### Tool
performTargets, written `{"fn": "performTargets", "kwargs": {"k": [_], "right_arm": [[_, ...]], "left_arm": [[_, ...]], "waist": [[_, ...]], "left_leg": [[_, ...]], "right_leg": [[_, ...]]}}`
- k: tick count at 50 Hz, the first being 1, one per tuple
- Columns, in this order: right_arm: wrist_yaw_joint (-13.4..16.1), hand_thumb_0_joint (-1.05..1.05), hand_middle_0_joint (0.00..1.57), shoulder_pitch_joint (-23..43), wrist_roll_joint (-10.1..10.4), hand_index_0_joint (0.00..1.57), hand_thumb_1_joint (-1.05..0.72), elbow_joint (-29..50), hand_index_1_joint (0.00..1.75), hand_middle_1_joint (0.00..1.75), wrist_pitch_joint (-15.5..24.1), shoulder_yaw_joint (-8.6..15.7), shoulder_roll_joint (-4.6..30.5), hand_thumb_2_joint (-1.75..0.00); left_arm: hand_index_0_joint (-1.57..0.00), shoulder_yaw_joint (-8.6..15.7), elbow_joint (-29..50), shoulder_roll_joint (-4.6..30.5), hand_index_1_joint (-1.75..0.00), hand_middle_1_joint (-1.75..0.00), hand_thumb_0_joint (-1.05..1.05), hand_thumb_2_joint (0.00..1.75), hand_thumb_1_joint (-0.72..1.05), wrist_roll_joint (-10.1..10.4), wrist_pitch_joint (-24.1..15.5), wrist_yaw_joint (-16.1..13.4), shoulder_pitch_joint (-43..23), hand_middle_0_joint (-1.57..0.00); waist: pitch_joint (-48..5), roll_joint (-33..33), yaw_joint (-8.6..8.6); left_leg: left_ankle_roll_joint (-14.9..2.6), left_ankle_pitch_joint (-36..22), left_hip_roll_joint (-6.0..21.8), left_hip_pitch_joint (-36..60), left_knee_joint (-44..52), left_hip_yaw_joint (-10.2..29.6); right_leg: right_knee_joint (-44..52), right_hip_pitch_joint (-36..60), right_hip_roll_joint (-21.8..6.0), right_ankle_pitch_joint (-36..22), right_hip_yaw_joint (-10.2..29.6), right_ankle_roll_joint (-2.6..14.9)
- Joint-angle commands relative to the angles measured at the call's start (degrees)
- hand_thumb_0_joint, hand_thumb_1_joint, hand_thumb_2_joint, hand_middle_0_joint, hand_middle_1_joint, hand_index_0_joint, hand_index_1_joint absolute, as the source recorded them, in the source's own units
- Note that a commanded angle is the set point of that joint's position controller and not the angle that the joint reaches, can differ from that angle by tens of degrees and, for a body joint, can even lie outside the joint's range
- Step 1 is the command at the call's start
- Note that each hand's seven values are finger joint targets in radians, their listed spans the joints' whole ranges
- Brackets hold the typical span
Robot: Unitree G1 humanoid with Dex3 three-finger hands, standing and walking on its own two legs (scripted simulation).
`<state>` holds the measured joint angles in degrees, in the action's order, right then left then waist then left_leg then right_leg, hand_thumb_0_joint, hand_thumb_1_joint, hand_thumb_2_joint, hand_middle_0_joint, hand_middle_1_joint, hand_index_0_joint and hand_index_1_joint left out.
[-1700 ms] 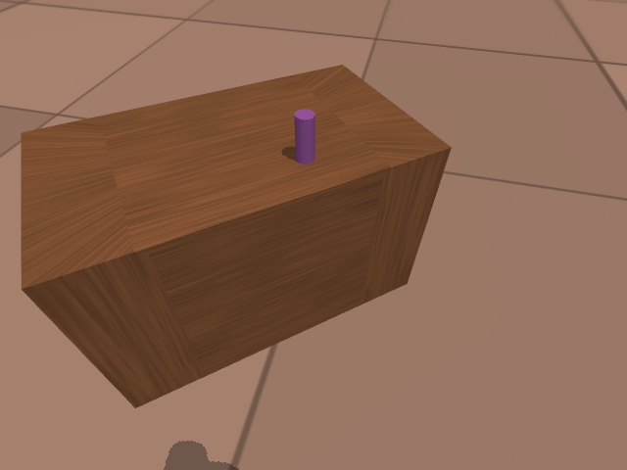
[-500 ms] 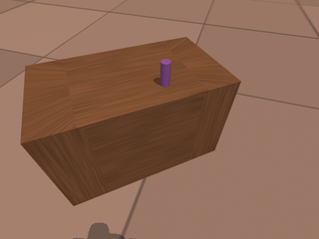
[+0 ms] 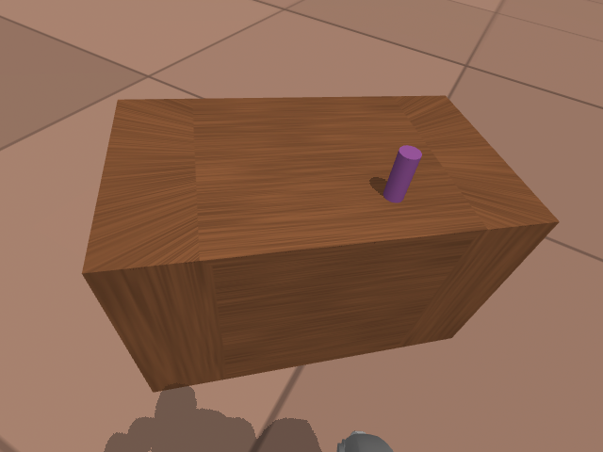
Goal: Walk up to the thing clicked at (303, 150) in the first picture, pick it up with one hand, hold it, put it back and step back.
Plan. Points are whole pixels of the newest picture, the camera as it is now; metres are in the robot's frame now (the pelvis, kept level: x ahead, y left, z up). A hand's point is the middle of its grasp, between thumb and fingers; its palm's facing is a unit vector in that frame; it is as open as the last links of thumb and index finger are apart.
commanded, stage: walk up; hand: right
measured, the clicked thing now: (401, 175) +0.71 -0.23 -0.05
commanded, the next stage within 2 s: none
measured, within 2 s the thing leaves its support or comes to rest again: neither
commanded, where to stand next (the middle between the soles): +0.24 -0.13 m, yaw +12 degrees
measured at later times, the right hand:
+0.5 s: hand (530, 374) +0.29 -0.41 -0.13, palm faces -0.17 +0.87 -0.47, open 7.4 cm
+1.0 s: hand (499, 330) +0.39 -0.40 -0.16, palm faces -0.24 +0.90 -0.36, open 7.4 cm
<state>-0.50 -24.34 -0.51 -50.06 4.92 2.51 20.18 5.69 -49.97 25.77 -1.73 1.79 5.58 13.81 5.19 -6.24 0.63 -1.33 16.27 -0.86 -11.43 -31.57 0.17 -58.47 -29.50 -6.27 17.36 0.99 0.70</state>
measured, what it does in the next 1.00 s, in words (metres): walks ahead: right foot, then left foot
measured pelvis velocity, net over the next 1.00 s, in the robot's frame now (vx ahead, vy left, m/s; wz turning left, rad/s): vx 0.19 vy -0.18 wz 0.20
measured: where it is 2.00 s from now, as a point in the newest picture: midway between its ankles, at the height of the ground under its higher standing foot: outside the picture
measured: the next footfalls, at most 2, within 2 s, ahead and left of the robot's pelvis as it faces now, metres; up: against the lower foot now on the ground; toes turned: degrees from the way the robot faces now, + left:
right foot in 0.24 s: +0.27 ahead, -0.27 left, +0.00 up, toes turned +13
left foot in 0.64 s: +0.32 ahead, -0.03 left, +0.00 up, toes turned +11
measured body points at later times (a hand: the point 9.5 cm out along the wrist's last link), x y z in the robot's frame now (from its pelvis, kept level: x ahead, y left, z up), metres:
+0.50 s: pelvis +0.17 -0.13 +0.00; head +0.20 -0.12 +0.44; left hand +0.20 +0.18 -0.12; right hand +0.30 -0.45 -0.10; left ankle +0.21 +0.01 -0.68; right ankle +0.19 -0.22 -0.73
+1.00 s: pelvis +0.19 -0.18 -0.03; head +0.22 -0.19 +0.42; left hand +0.18 +0.15 -0.13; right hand +0.40 -0.45 -0.14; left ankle +0.25 -0.04 -0.70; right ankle +0.20 -0.33 -0.73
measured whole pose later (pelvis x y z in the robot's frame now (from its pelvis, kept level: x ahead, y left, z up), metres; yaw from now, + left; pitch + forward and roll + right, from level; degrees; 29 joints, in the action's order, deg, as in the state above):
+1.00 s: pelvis +0.19 -0.18 -0.03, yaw +12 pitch -3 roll -1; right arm -0.8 -6.6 -2.1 -44.7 -4.3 2.7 23.0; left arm 2.1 -49.7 22.1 -1.1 -2.1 -1.7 15.5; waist 6.6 3.8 -1.7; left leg -1.7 25.3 -1.1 -31.8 -56.8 4.9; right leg -44.7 -15.8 -2.7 26.0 -1.6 -1.6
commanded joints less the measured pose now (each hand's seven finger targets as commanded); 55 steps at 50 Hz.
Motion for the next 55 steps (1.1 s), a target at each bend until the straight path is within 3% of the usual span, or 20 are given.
{"fn": "performTargets", "kwargs": {"k": [1, 8, 11, 12, 13, 14, 15, 19, 26, 31, 33, 34, 35, 38, 45, 46, 47, 48, 52, 55], "right_arm": [[2.2, 0.0, 0.2, -1.3, -0.1, 0.2, -0.9, 5.5, 0.3, 0.3, 2.6, 6.4, 20.8, -0.9], [3.3, 0.0, 0.2, -3.5, -0.4, 0.2, -0.9, 6.9, 0.3, 0.3, 2.4, 6.0, 20.6, -0.9], [4.1, 0.0, 0.2, 0.0, -0.3, 0.2, -0.9, 8.8, 0.3, 0.3, 1.6, 5.4, 20.2, -0.9], [4.3, 0.0, 0.2, -0.8, -0.2, 0.2, -0.9, 9.0, 0.3, 0.3, 1.3, 4.3, 17.1, -0.9], [4.3, 0.0, 0.2, -3.9, 0.6, 0.2, -0.9, 9.5, 0.3, 0.3, 1.3, 2.8, 12.8, -0.9], [5.0, 0.0, 0.2, -3.5, 1.0, 0.2, -0.9, 10.2, 0.3, 0.3, 1.0, 2.6, 13.0, -0.9], [5.7, 0.0, 0.2, -3.5, 0.5, 0.2, -0.9, 8.7, 0.3, 0.3, 0.7, 3.4, 16.1, -0.9], [3.8, 0.0, 0.2, -3.3, 1.1, 0.2, -0.9, 5.1, 0.3, 0.3, 0.5, 3.8, 16.1, -0.9], [2.8, 0.0, 0.2, 3.4, 0.3, 0.2, -0.9, 6.4, 0.3, 0.3, 0.0, 2.3, 11.8, -0.9], [2.7, 0.0, 0.2, 3.1, -0.2, 0.2, -0.9, 6.5, 0.3, 0.3, -0.9, 3.3, 13.0, -0.9], [3.0, 0.0, 0.2, 5.1, -0.8, 0.2, -0.9, 9.2, 0.3, 0.3, -1.2, 4.7, 20.0, -0.9], [2.9, 0.0, 0.2, 7.1, 0.0, 0.2, -0.9, 9.9, 0.3, 0.3, -1.3, 4.2, 19.5, -0.9], [3.3, 0.0, 0.2, 8.8, 0.2, 0.2, -0.9, 9.4, 0.3, 0.3, -1.5, 4.3, 19.0, -0.9], [3.3, 0.0, 0.2, 13.6, 0.1, 0.2, -0.9, 9.7, 0.3, 0.3, -2.5, 2.9, 16.3, -0.9], [0.1, 0.0, 0.2, 18.0, -1.7, 0.2, -0.9, 10.9, 0.3, 0.3, -7.0, 4.0, 15.4, -0.9], [-0.1, 0.0, 0.2, 20.1, -1.4, 0.2, -0.9, 12.6, 0.3, 0.3, -7.3, 3.4, 13.0, -0.9], [-0.2, 0.0, 0.2, 19.9, -1.7, 0.2, -0.9, 13.1, 0.3, 0.3, -7.6, 3.2, 10.9, -0.9], [0.4, 0.0, 0.2, 20.6, -2.2, 0.2, -0.9, 12.8, 0.3, 0.3, -8.1, 4.5, 14.6, -0.9], [-1.2, 0.0, 0.2, 17.3, -0.9, 0.2, -0.9, 8.7, 0.3, 0.3, -7.6, 5.1, 13.2, -0.9], [-1.6, 0.0, 0.2, 20.0, -0.5, 0.2, -0.9, 8.9, 0.3, 0.3, -6.7, 4.2, 11.9, -0.9]], "left_arm": [[-0.2, 3.5, 6.8, 9.3, -0.3, -0.3, 0.0, 0.9, 0.9, -0.5, -0.3, 0.1, -2.1, -0.2], [-0.2, 3.6, 10.5, 7.1, -0.3, -0.3, 0.0, 0.9, 0.9, -0.2, -1.3, 0.3, -6.9, -0.2], [-0.2, 4.6, 8.8, 7.8, -0.3, -0.3, 0.0, 0.9, 0.9, 0.1, -1.8, -0.3, 1.6, -0.2], [-0.2, 5.9, 7.1, 10.5, -0.3, -0.3, 0.0, 0.9, 0.9, -0.2, -2.4, -0.8, 8.3, -0.2], [-0.2, 7.1, 6.6, 14.8, -0.3, -0.3, 0.0, 0.9, 0.9, -1.2, -3.1, -1.4, 13.2, -0.2], [-0.2, 6.6, 7.7, 16.9, -0.3, -0.3, 0.0, 0.9, 0.9, -0.4, -3.1, -1.8, 10.4, -0.2], [-0.2, 6.7, 9.1, 17.8, -0.3, -0.3, 0.0, 0.9, 0.9, 0.3, -2.7, -1.9, 4.8, -0.2], [-0.2, 3.9, 10.5, 10.5, -0.3, -0.3, 0.0, 0.9, 0.9, 0.4, -3.1, -2.5, 1.8, -0.2], [-0.2, 1.7, 10.3, 9.0, -0.3, -0.3, 0.0, 0.9, 0.9, 0.4, -3.7, -4.4, 3.9, -0.2], [-0.2, -0.1, 10.6, 8.9, -0.3, -0.3, 0.0, 0.9, 0.9, 2.0, -2.6, -5.5, 0.0, -0.2], [-0.2, -0.9, 10.0, 5.7, -0.3, -0.3, 0.0, 0.9, 0.9, 3.4, -2.3, -5.6, 4.5, -0.2], [-0.2, -0.2, 8.3, 7.1, -0.3, -0.3, 0.0, 0.9, 0.9, 3.8, -0.9, -6.2, 6.4, -0.2], [-0.2, -0.2, 7.7, 7.9, -0.3, -0.3, 0.0, 0.9, 0.9, 3.1, -0.5, -6.4, 5.3, -0.2], [-0.2, 0.2, 5.3, 7.8, -0.3, -0.3, 0.0, 0.9, 0.9, 3.0, -0.4, -5.7, 3.5, -0.2], [-0.2, 1.1, -0.7, 9.3, -0.3, -0.3, 0.0, 0.9, 0.9, 1.8, -4.1, -8.5, 12.6, -0.2], [-0.2, 2.3, 0.1, 14.2, -0.3, -0.3, 0.0, 0.9, 0.9, 0.6, -4.7, -9.1, 13.4, -0.2], [-0.2, 3.8, 2.2, 19.8, -0.3, -0.3, 0.0, 0.9, 0.9, -0.4, -4.9, -9.5, 8.6, -0.2], [-0.2, 4.1, 4.3, 22.9, -0.3, -0.3, 0.0, 0.9, 0.9, -0.7, -5.1, -9.8, 4.3, -0.2], [-0.2, 2.2, 3.8, 14.6, -0.3, -0.3, 0.0, 0.9, 0.9, -0.1, -5.9, -10.2, 0.3, -0.2], [-0.2, 2.3, 3.7, 14.4, -0.3, -0.3, 0.0, 0.9, 0.9, -1.0, -6.4, -9.3, 5.8, -0.2]], "waist": [[2.5, 12.1, -0.56], [-1.4, 13.7, 0.42], [-5.8, 12.5, -5.08], [-9.5, 4.1, -8.38], [-12.7, -9.5, -9.67], [-9.8, -13.4, -6.98], [-8.5, -12.8, -5.25], [-0.3, -2.1, -2.33], [-4.0, -1.1, -3.84], [-6.9, 5.5, 0.41], [-11.3, 18.2, -0.62], [-12.5, 16.8, -1.13], [-11.8, 15.5, -1.09], [-10.1, 12.0, -1.85], [-9.3, 12.2, -4.24], [-6.9, 2.2, -5.54], [-3.9, -5.8, -3.9], [-2.0, -6.4, -3.95], [1.4, 0.3, -0.05], [-2.3, -4.5, -4.08]], "left_leg": [[-10.57, 2.3, 14.7, -4.0, 15.8, 16.2], [-8.7, -24.8, 13.6, 0.5, 4.7, 11.4], [-6.16, -31.4, 11.4, -3.5, -7.0, 7.7], [-4.27, -26.9, 7.6, -6.6, -21.9, 5.4], [-1.63, -6.7, 2.1, -17.9, -35.9, 2.9], [-1.04, 14.7, -3.3, -30.7, -40.1, -0.3], [-1.36, 16.2, 1.4, -30.0, -45.4, 1.6], [-1.06, 6.5, 4.2, -22.1, -36.5, 1.4], [0.37, 0.1, 2.0, -15.2, -14.9, -2.3], [-3.88, -14.6, 1.3, -1.2, -2.4, -0.4], [-15.05, -34.0, 19.4, 4.4, 2.6, 25.4], [-21.3, -36.2, 24.8, 2.5, 3.8, 30.6], [-21.67, -30.0, 25.0, -0.1, 5.0, 31.7], [-13.34, -20.7, 15.7, -8.1, 4.0, 16.3], [-7.79, -13.7, 6.7, -10.5, -11.5, 8.2], [-4.63, -7.6, 2.4, -21.3, -20.4, 5.3], [-0.48, 14.4, -1.9, -29.9, -27.9, 5.2], [0.28, 17.9, 1.3, -28.0, -36.2, 11.3], [1.32, 7.2, -1.2, -25.2, -37.3, 9.2], [1.56, 7.2, 0.2, -22.5, -23.4, 3.8]], "right_leg": [[5.3, -3.9, -2.5, -4.3, 1.9, -1.18], [15.2, 1.0, 0.3, -2.8, -1.4, 0.72], [24.9, 16.3, 3.0, -3.0, -4.3, 2.75], [28.9, 24.9, 3.1, -3.3, -2.7, 3.75], [31.7, 33.4, -7.8, -2.7, 11.7, 4.64], [38.9, 35.4, -16.2, -2.6, 27.5, 8.85], [41.8, 30.5, -18.7, 2.1, 32.4, 13.36], [37.3, 15.4, -7.9, -10.7, 6.8, 10.44], [29.6, 19.4, -9.5, -41.1, 0.5, 12.21], [17.8, 12.9, -7.6, -29.4, -1.5, 5.02], [0.7, 5.0, 3.9, -4.6, -5.0, -1.99], [-6.5, 6.3, 4.5, 22.5, -0.6, -2.25], [-8.3, 7.1, 2.5, 23.0, 2.9, -1.63], [-3.2, 9.7, 2.8, 17.4, 1.9, 0.89], [30.0, 18.3, 5.2, -0.9, -3.2, -0.57], [35.2, 21.1, -3.8, 0.6, 11.0, 2.32], [39.5, 18.4, -20.0, -5.3, 28.2, 10.6], [39.5, 12.5, -25.6, -11.0, 35.2, 17.73], [29.9, 14.2, -10.8, -26.7, 7.5, 10.62], [28.3, 21.5, -7.3, -24.7, 3.9, 8.71]]}}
